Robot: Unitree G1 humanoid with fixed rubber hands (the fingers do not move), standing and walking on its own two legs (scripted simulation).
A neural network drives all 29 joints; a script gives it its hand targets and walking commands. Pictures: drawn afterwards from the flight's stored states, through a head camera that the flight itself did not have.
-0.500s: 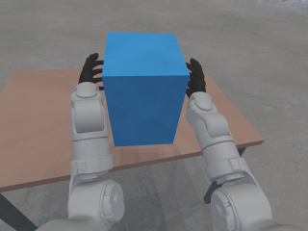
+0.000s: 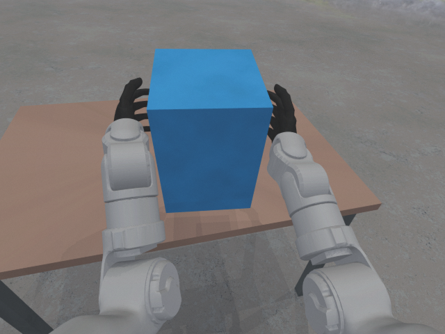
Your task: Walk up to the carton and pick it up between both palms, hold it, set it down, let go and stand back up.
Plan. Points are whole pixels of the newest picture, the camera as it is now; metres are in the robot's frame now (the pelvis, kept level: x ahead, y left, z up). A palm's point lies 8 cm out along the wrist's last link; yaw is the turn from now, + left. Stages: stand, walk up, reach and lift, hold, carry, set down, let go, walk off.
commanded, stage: hold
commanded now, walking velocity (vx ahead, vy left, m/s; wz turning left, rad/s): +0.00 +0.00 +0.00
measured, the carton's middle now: (206, 134) +0.40 +0.02 +0.19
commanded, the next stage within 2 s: set down in 0.74 s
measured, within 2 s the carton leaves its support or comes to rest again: neither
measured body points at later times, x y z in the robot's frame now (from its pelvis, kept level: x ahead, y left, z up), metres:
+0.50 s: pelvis +0.00 +0.00 +0.00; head -0.04 +0.03 +0.45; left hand +0.38 +0.14 +0.23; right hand +0.38 -0.11 +0.22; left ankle +0.04 +0.11 -0.75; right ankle +0.04 -0.11 -0.75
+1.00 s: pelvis +0.00 +0.00 +0.00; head -0.04 +0.03 +0.45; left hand +0.39 +0.15 +0.23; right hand +0.38 -0.11 +0.22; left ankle +0.04 +0.11 -0.75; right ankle +0.04 -0.11 -0.75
